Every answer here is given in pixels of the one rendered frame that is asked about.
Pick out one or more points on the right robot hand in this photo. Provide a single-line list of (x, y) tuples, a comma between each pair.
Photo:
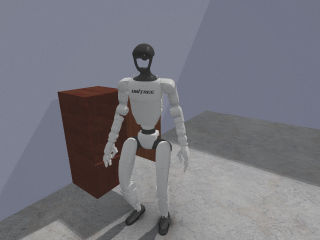
[(109, 148)]

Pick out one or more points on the robot right upper arm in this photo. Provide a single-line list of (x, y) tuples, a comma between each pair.
[(123, 96)]

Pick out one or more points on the robot left upper arm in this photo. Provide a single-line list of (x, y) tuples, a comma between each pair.
[(169, 88)]

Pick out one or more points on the left robot hand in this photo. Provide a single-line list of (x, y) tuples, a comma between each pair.
[(184, 151)]

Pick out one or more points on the left robot foot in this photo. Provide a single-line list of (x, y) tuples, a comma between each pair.
[(164, 225)]

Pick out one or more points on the robot left forearm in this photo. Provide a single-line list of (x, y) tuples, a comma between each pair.
[(180, 129)]

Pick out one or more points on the robot right forearm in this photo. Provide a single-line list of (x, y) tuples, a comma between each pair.
[(116, 126)]

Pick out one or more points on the left robot thigh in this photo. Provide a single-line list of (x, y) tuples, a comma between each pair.
[(162, 164)]

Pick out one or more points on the cupboard door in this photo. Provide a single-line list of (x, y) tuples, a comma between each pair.
[(133, 129)]

